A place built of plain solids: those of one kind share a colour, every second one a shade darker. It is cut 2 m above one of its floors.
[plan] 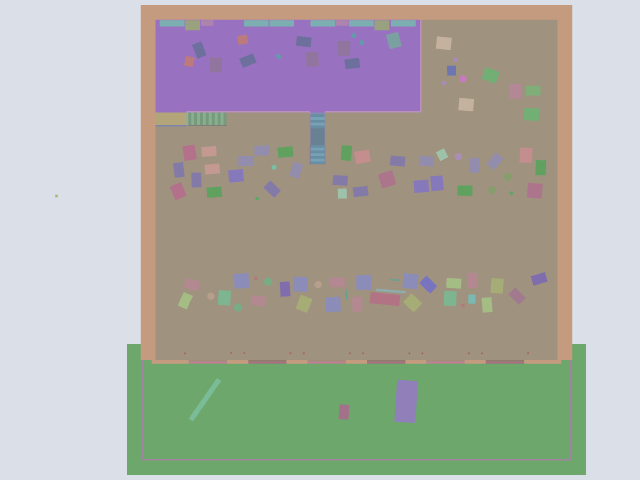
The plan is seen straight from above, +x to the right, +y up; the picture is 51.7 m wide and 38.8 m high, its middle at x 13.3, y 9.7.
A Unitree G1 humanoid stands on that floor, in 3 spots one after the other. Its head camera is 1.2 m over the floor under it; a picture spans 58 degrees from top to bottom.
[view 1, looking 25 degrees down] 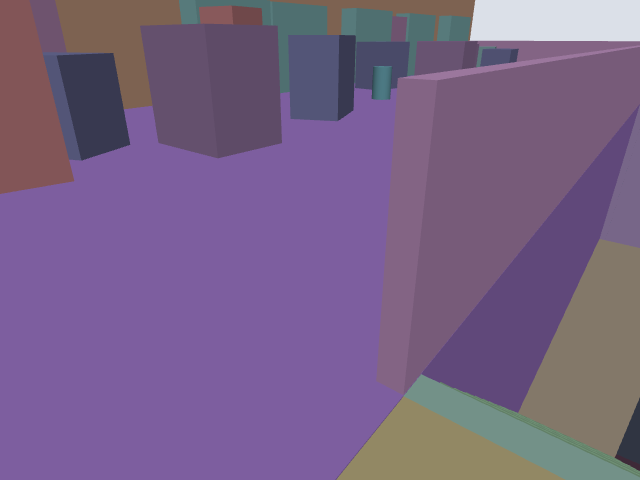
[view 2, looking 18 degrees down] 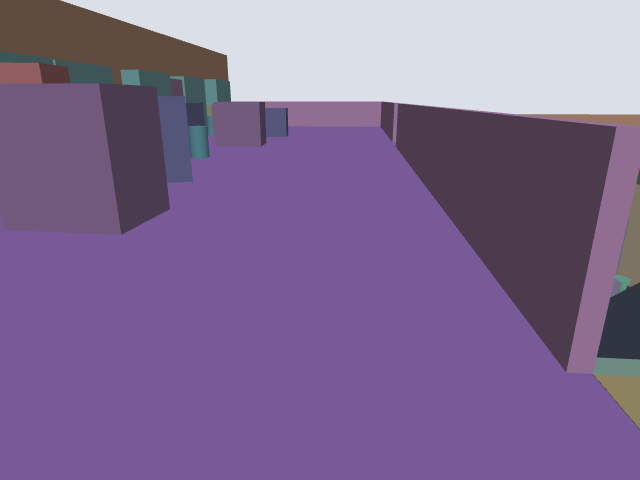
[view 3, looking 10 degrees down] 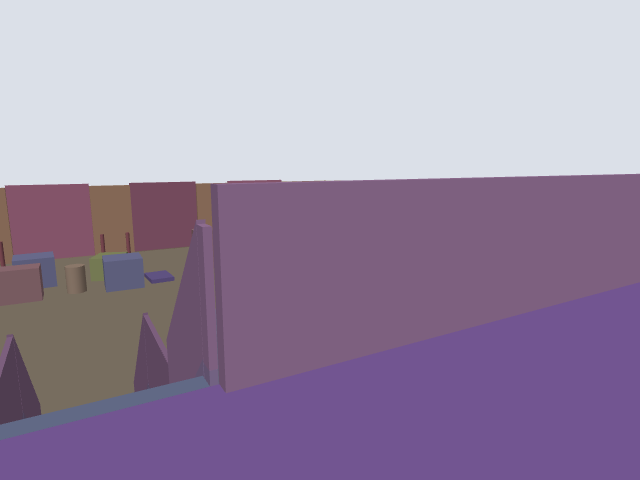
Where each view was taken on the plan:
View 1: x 1.36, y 19.50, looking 38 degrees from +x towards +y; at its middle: floor_floorboards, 2.84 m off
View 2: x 0.70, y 21.10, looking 5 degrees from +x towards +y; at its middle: floor_floorboards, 3.88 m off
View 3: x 13.10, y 22.20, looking -120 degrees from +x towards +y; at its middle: rail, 2.44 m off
